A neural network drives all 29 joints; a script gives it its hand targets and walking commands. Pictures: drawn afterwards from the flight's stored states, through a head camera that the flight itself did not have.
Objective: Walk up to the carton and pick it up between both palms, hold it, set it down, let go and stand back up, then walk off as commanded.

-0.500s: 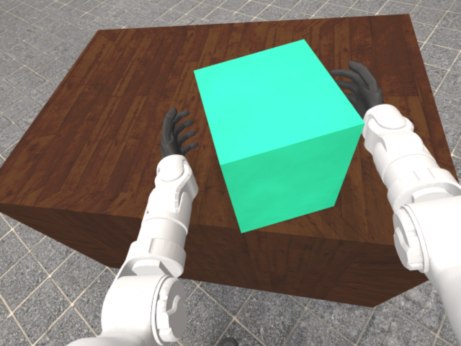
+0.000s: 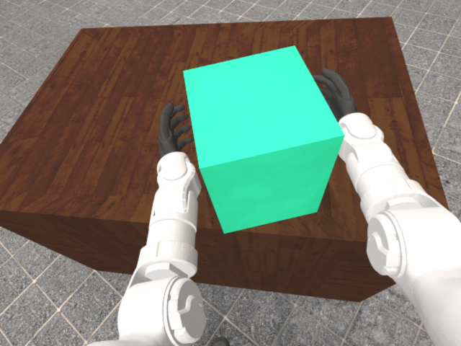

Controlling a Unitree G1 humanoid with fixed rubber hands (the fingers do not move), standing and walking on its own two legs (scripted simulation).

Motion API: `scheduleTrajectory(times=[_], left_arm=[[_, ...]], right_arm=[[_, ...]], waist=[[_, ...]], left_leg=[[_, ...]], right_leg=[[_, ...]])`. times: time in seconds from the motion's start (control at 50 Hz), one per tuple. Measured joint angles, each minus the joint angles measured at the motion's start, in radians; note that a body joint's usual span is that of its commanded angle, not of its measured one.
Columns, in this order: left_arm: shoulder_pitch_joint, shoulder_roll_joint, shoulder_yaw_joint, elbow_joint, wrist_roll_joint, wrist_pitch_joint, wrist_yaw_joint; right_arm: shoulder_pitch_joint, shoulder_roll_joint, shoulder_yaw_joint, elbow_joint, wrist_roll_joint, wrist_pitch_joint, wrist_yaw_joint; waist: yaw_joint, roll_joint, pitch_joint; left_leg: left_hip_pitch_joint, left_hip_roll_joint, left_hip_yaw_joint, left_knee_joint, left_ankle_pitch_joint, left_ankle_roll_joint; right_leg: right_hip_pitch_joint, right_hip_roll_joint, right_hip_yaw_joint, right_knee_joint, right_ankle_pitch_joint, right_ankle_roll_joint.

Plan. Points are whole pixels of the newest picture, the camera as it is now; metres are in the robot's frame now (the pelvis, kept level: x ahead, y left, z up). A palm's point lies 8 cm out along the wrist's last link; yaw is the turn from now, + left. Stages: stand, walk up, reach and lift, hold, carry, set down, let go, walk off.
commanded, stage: reach and lift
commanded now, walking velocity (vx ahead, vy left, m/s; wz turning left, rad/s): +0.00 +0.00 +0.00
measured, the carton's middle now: (256, 148) +0.46 +0.06 +0.03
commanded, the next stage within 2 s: none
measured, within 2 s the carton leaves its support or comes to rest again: leaves its support in 1.92 s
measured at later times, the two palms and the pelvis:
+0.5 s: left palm (174, 155) +0.39 +0.19 +0.09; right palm (346, 119) +0.49 -0.09 +0.09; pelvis +0.02 -0.01 +0.01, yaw +1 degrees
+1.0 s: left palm (174, 155) +0.39 +0.19 +0.08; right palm (344, 120) +0.49 -0.09 +0.09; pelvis +0.02 -0.01 +0.01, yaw +2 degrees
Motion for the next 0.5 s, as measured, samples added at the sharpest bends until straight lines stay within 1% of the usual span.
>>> scheduleTrajectory(times=[0.08,0.18,0.24,0.34,0.5], left_arm=[[0.0,-0.022,0.059,-0.004,0.062,-0.008,-0.034],[0.021,-0.062,0.135,-0.042,0.158,-0.025,-0.081],[0.047,-0.072,0.144,-0.053,0.186,-0.033,-0.097],[0.063,-0.072,0.143,-0.051,0.203,-0.033,-0.108],[0.081,-0.073,0.112,-0.07,0.192,-0.017,-0.096]], right_arm=[[0.009,0.03,-0.106,0.01,-0.098,-0.015,0.006],[0.034,0.077,-0.246,0.002,-0.239,-0.051,0.021],[0.062,0.098,-0.292,-0.006,-0.289,-0.075,0.025],[0.089,0.11,-0.311,0.001,-0.299,-0.099,0.018],[0.1,0.101,-0.283,0.021,-0.273,-0.117,0.012]], waist=[[-0.01,-0.011,0.001],[-0.026,-0.024,0.024],[-0.033,-0.033,0.024],[-0.04,-0.048,0.041],[-0.054,-0.059,0.049]], left_leg=[[0.019,0.0,0.0,-0.014,0.006,-0.001],[0.078,-0.001,0.01,-0.037,0.007,-0.001],[0.107,-0.001,0.019,-0.041,0.002,0.002],[0.155,0.0,0.037,-0.046,-0.008,0.005],[0.166,0.003,0.054,-0.038,-0.018,0.003]], right_leg=[[0.017,0.0,-0.003,-0.007,0.001,-0.003],[0.066,-0.002,-0.002,-0.012,-0.008,-0.005],[0.092,-0.004,-0.002,-0.009,-0.018,-0.006],[0.135,-0.008,-0.006,-0.001,-0.038,-0.007],[0.156,-0.012,-0.025,-0.001,-0.052,-0.01]])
